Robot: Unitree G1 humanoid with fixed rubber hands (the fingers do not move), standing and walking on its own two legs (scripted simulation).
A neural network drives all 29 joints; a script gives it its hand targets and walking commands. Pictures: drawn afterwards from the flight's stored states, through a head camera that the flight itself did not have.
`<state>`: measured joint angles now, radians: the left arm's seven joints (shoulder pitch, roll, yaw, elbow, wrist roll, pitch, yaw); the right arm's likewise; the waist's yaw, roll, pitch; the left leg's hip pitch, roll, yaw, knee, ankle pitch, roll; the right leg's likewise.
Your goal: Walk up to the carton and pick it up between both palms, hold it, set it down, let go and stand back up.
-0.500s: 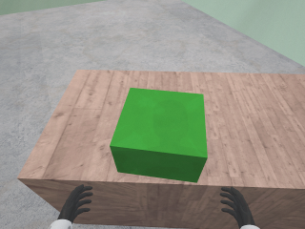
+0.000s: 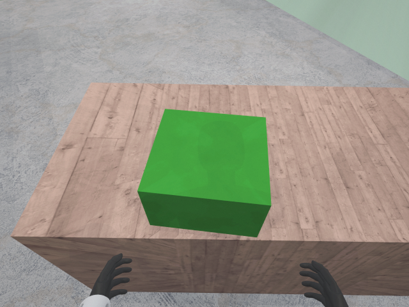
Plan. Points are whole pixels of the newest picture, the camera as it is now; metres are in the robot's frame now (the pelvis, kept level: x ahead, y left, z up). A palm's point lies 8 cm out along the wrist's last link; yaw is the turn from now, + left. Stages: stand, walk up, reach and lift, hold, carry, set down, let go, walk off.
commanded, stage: let go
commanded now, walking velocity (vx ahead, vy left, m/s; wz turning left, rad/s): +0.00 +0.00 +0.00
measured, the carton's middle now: (208, 170) +0.45 +0.02 -0.06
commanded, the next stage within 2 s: stand in 0.06 s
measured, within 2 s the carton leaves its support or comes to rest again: neither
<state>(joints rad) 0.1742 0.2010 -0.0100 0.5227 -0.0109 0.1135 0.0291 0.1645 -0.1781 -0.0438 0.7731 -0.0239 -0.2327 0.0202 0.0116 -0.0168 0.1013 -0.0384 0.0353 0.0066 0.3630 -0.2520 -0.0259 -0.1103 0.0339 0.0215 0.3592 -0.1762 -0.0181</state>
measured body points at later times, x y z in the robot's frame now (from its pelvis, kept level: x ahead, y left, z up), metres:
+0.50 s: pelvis -0.04 +0.01 -0.01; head -0.06 +0.01 +0.44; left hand +0.02 +0.28 -0.12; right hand +0.03 -0.25 -0.13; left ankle -0.03 +0.13 -0.75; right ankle +0.02 -0.11 -0.75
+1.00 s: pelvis -0.07 +0.00 -0.01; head -0.09 -0.01 +0.44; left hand -0.04 +0.27 -0.13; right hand -0.03 -0.26 -0.15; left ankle -0.03 +0.13 -0.74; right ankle +0.01 -0.11 -0.74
